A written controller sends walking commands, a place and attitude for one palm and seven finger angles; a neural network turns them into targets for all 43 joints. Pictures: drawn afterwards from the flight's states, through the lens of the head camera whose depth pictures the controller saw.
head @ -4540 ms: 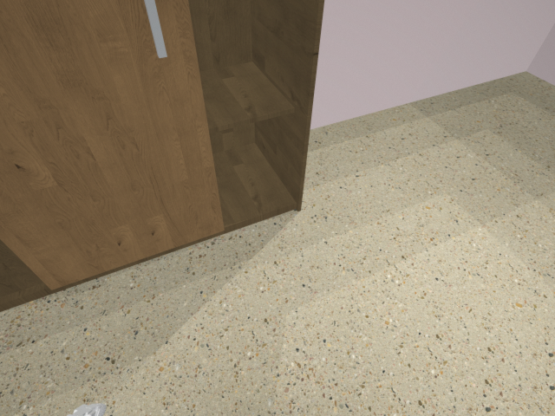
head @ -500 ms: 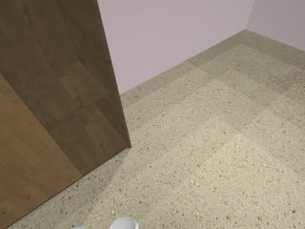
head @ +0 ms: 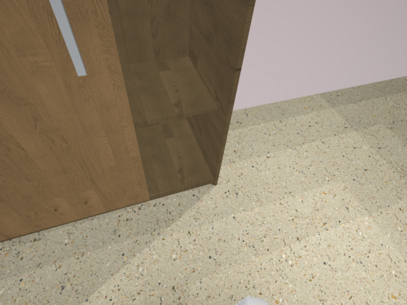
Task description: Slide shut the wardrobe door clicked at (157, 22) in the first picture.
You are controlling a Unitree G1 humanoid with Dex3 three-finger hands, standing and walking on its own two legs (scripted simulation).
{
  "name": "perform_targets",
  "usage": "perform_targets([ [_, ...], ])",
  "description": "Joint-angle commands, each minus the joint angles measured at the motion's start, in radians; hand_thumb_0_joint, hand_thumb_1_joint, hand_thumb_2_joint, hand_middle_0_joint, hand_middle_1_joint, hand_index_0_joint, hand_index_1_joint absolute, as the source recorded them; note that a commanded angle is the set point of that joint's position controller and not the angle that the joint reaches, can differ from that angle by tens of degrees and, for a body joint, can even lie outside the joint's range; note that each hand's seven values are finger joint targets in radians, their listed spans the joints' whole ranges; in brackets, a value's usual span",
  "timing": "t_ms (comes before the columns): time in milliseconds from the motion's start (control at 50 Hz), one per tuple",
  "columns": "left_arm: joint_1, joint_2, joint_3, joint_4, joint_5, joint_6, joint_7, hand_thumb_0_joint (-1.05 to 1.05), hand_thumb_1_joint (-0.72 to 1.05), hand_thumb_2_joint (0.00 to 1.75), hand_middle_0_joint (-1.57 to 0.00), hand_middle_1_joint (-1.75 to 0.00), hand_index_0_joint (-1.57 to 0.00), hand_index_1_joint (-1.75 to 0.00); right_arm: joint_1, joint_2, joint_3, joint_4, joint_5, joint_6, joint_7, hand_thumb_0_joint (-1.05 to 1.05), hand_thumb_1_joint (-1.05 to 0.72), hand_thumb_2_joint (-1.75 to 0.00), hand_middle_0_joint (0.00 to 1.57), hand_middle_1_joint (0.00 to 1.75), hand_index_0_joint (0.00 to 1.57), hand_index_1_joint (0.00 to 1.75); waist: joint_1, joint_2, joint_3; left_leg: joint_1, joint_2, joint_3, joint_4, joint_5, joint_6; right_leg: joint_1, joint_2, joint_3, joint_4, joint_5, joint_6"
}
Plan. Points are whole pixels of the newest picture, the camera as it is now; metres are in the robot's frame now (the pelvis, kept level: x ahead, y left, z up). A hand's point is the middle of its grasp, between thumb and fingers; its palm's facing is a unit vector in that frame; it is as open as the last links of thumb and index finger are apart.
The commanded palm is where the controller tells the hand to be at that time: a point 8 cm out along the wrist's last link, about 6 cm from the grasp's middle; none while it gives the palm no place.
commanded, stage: turn to face it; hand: left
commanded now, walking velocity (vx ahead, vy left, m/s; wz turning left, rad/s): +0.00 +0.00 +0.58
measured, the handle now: (59, 6) +0.62 +0.36 +0.24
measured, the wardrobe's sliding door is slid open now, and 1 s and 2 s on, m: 0.37 0.37 0.37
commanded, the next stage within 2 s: take the last steps up to it in 0.48 s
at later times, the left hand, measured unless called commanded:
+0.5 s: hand out of the picture +0.01 +0.17 -0.15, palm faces +0.27 -0.93 -0.25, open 7.4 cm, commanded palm none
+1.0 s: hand out of the picture -0.03 +0.20 -0.17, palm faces +0.34 -0.92 -0.18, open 7.4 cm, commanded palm none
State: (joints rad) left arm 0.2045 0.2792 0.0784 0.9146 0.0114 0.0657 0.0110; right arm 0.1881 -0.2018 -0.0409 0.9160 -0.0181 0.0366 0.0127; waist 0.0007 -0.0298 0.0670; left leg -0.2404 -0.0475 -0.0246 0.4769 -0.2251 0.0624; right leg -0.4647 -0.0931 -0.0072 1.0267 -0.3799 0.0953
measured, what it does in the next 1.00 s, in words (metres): steps on the spot, turning left: right foot, then left foot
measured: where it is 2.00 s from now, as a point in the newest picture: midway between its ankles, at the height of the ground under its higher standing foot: outside the picture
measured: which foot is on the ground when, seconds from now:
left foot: down 0.00-0.22, up 0.24-0.60, down 0.62-1.00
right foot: up 0.00-0.20, down 0.22-0.62, up 0.64-1.00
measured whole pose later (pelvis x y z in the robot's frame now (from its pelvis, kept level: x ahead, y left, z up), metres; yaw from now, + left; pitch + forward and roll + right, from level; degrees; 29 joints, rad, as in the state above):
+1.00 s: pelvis +0.02 +0.02 +0.00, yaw +19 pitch -2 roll +1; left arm 0.29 0.21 0.04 1.06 0.03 0.04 -0.02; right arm 0.36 -0.15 -0.03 1.06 -0.02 -0.03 -0.02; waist 0.00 -0.04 0.02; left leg -0.01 -0.04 0.05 0.30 -0.26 0.05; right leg -0.46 -0.10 -0.05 0.88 -0.28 0.04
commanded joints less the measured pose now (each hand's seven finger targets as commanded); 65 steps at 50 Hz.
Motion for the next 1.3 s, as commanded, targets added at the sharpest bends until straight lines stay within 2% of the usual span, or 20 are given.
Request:
perform_targets([
  [0, -0.072, 0.064, 0.014, -0.105, -0.003, -0.032, 0.008, 0.00, 0.90, 0.90, -0.20, -0.30, -0.20, -0.30, 0.045, -0.232, -0.066, -0.053, -0.006, -0.019, -0.020, 0.00, -0.90, -0.90, 0.20, 0.30, 0.20, 0.30, -0.041, 0.149, -0.081, 0.112, 0.260, -0.337, -0.155, 0.251, 0.129, -0.053, 0.017, 0.026, -0.092, -0.041, -0.005],
  [160, 0.026, 0.061, 0.010, -0.101, -0.011, -0.052, 0.023, 0.00, 0.90, 0.90, -0.20, -0.30, -0.20, -0.30, 0.009, -0.207, -0.070, -0.063, -0.001, -0.007, -0.015, 0.00, -0.90, -0.90, 0.20, 0.30, 0.20, 0.30, 0.019, 0.147, -0.123, -0.067, 0.173, -0.385, -0.042, 0.258, 0.067, 0.319, 0.077, 0.016, -0.561, 0.110, -0.044],
  [200, 0.050, 0.183, 0.034, -0.104, 0.010, -0.069, 0.035, 0.00, 0.90, 0.90, -0.20, -0.30, -0.20, -0.30, 0.048, -0.103, -0.056, -0.084, 0.015, -0.011, -0.008, 0.00, -0.90, -0.90, 0.20, 0.30, 0.20, 0.30, 0.023, -0.219, -0.135, -0.355, -0.021, -0.123, 0.261, -0.194, -0.070, 0.537, -0.279, 0.359, -0.768, 0.178, -0.162],
  [220, 0.037, 0.196, 0.029, -0.125, 0.008, -0.063, 0.030, 0.00, 0.90, 0.90, -0.20, -0.30, -0.20, -0.30, 0.041, -0.147, -0.069, -0.089, -0.001, -0.004, -0.010, 0.00, -0.90, -0.90, 0.20, 0.30, 0.20, 0.30, 0.027, -0.185, -0.116, -0.320, -0.028, -0.074, 0.471, -0.335, -0.082, 0.366, -0.391, 0.391, -0.783, 0.180, -0.255],
  [300, -0.082, 0.085, 0.004, -0.139, 0.006, -0.070, 0.025, 0.00, 0.90, 0.90, -0.20, -0.30, -0.20, -0.30, 0.056, -0.128, -0.066, -0.038, -0.008, 0.022, 0.009, 0.00, -0.90, -0.90, 0.20, 0.30, 0.20, 0.30, -0.035, -0.129, 0.009, -0.304, 0.040, -0.037, 0.731, -0.159, -0.098, 0.218, -0.195, 0.123, -0.744, 0.257, -0.216],
  [480, 0.098, 0.144, 0.020, -0.046, 0.021, -0.071, 0.023, 0.00, 0.90, 0.90, -0.20, -0.30, -0.20, -0.30, -0.071, -0.088, -0.032, -0.041, 0.010, 0.008, 0.000, 0.00, -0.90, -0.90, 0.20, 0.30, 0.20, 0.30, 0.050, -0.185, -0.078, -0.178, 0.044, 0.067, 0.334, -0.255, -0.114, 0.405, -0.224, 0.045, -0.630, 0.677, -0.248],
  [560, 0.056, 0.140, 0.019, -0.022, 0.010, -0.059, 0.024, 0.00, 0.90, 0.90, -0.20, -0.30, -0.20, -0.30, 0.029, -0.097, -0.024, -0.002, 0.010, -0.010, -0.008, 0.00, -0.90, -0.90, 0.20, 0.30, 0.20, 0.30, -0.013, -0.166, -0.115, 0.057, 0.039, 0.089, -0.018, -0.025, -0.092, 0.323, -0.189, -0.015, -0.516, 0.591, -0.168],
  [580, 0.076, 0.101, 0.009, -0.021, 0.000, -0.055, 0.021, 0.00, 0.90, 0.90, -0.20, -0.30, -0.20, -0.30, 0.062, -0.144, -0.029, 0.009, 0.003, -0.024, -0.009, 0.00, -0.90, -0.90, 0.20, 0.30, 0.20, 0.30, -0.026, -0.034, -0.153, 0.210, 0.111, 0.024, -0.119, 0.104, -0.068, 0.226, -0.139, -0.061, -0.408, 0.416, -0.116],
  [600, 0.112, 0.031, -0.006, -0.037, -0.005, -0.051, 0.011, 0.00, 0.90, 0.90, -0.20, -0.30, -0.20, -0.30, 0.086, -0.240, -0.046, 0.009, -0.009, -0.032, -0.011, 0.00, -0.90, -0.90, 0.20, 0.30, 0.20, 0.30, -0.028, 0.257, -0.180, 0.332, 0.345, -0.261, -0.132, 0.282, 0.032, 0.000, -0.020, -0.129, -0.247, -0.018, -0.054],
  [620, 0.068, 0.022, -0.018, -0.053, 0.009, -0.051, 0.009, 0.00, 0.90, 0.90, -0.20, -0.30, -0.20, -0.30, 0.120, -0.279, -0.050, 0.013, -0.009, -0.021, -0.011, 0.00, -0.90, -0.90, 0.20, 0.30, 0.20, 0.30, -0.057, 0.283, -0.143, 0.260, 0.440, -0.329, -0.184, 0.185, 0.125, -0.055, 0.015, -0.103, -0.101, -0.267, -0.059],
  [680, -0.007, 0.041, -0.011, -0.009, 0.018, -0.052, -0.012, 0.00, 0.90, 0.90, -0.20, -0.30, -0.20, -0.30, 0.090, -0.184, -0.026, 0.026, -0.010, -0.042, -0.035, 0.00, -0.90, -0.90, 0.20, 0.30, 0.20, 0.30, -0.047, 0.206, 0.033, 0.124, 0.347, -0.303, -0.290, -0.157, 0.122, -0.157, -0.008, -0.002, 0.078, -0.079, -0.076],
  [760, 0.089, 0.015, -0.025, 0.065, 0.018, -0.063, -0.027, 0.00, 0.90, 0.90, -0.20, -0.30, -0.20, -0.30, 0.107, -0.133, -0.011, 0.046, 0.002, -0.074, -0.039, 0.00, -0.90, -0.90, 0.20, 0.30, 0.20, 0.30, -0.012, 0.166, 0.016, 0.152, 0.274, -0.155, -0.305, 0.002, 0.099, -0.107, -0.008, -0.028, 0.035, 0.060, -0.061],
  [1040, -0.085, -0.041, -0.024, 0.042, 0.008, -0.082, -0.036, 0.00, 0.90, 0.90, -0.20, -0.30, -0.20, -0.30, 0.253, -0.114, -0.025, 0.161, -0.014, -0.090, -0.046, 0.00, -0.90, -0.90, 0.20, 0.30, 0.20, 0.30, -0.047, 0.146, 0.097, 0.144, 0.324, -0.134, -0.275, 0.120, 0.118, -0.022, 0.003, -0.073, -0.336, 0.079, -0.076],
  [1100, 0.041, -0.037, -0.011, 0.089, 0.009, -0.097, -0.034, 0.00, 0.90, 0.90, -0.20, -0.30, -0.20, -0.30, 0.233, -0.108, -0.020, 0.173, -0.012, -0.087, -0.048, 0.00, -0.90, -0.90, 0.20, 0.30, 0.20, 0.30, 0.019, 0.097, 0.038, 0.060, 0.271, -0.073, -0.118, 0.161, 0.070, 0.245, 0.060, -0.119, -0.506, 0.164, -0.098],
  [1120, 0.156, 0.001, -0.001, 0.127, 0.012, -0.107, -0.029, 0.00, 0.90, 0.90, -0.20, -0.30, -0.20, -0.30, 0.235, -0.093, -0.016, 0.179, -0.004, -0.091, -0.044, 0.00, -0.90, -0.90, 0.20, 0.30, 0.20, 0.30, 0.071, 0.038, -0.018, -0.013, 0.217, -0.016, 0.046, 0.168, 0.036, 0.424, 0.034, -0.072, -0.562, 0.179, -0.117],
  [1140, 0.276, 0.084, 0.018, 0.158, 0.019, -0.120, -0.017, 0.00, 0.90, 0.90, -0.20, -0.30, -0.20, -0.30, 0.254, -0.038, -0.008, 0.165, 0.007, -0.097, -0.034, 0.00, -0.90, -0.90, 0.20, 0.30, 0.20, 0.30, 0.109, -0.180, -0.117, -0.203, 0.117, 0.089, 0.309, -0.018, -0.010, 0.638, -0.170, 0.190, -0.644, 0.090, -0.195],
  [1160, 0.363, 0.151, 0.029, 0.173, 0.006, -0.120, -0.010, 0.00, 0.90, 0.90, -0.20, -0.30, -0.20, -0.30, 0.237, -0.036, -0.004, 0.132, 0.010, -0.094, -0.032, 0.00, -0.90, -0.90, 0.20, 0.30, 0.20, 0.30, 0.126, -0.268, -0.165, -0.319, 0.046, 0.102, 0.568, -0.382, -0.021, 0.654, -0.341, 0.472, -0.788, 0.045, -0.286],
  [1180, 0.307, 0.135, 0.024, 0.162, -0.003, -0.116, -0.006, 0.00, 0.90, 0.90, -0.20, -0.30, -0.20, -0.30, 0.175, -0.057, -0.015, 0.129, 0.009, -0.084, -0.028, 0.00, -0.90, -0.90, 0.20, 0.30, 0.20, 0.30, 0.123, -0.207, -0.114, -0.339, 0.089, 0.017, 0.696, -0.349, -0.008, 0.513, -0.337, 0.498, -0.856, -0.147, -0.307],
  [1240, 0.103, -0.007, -0.009, 0.108, 0.003, -0.119, 0.009, 0.00, 0.90, 0.90, -0.20, -0.30, -0.20, -0.30, 0.173, -0.004, -0.023, 0.147, -0.006, -0.064, -0.016, 0.00, -0.90, -0.90, 0.20, 0.30, 0.20, 0.30, 0.015, 0.003, 0.020, -0.301, 0.163, 0.007, 0.712, -0.113, -0.027, 0.254, -0.237, 0.237, -0.886, -0.050, -0.262],
  [1280, 0.094, -0.052, -0.022, 0.110, 0.006, -0.133, 0.011, 0.00, 0.90, 0.90, -0.20, -0.30, -0.20, -0.30, 0.225, 0.028, -0.017, 0.168, -0.012, -0.051, -0.015, 0.00, -0.90, -0.90, 0.20, 0.30, 0.20, 0.30, -0.021, -0.048, 0.019, -0.259, 0.165, 0.033, 0.645, -0.055, -0.050, 0.219, -0.179, 0.091, -0.878, 0.165, -0.239],
])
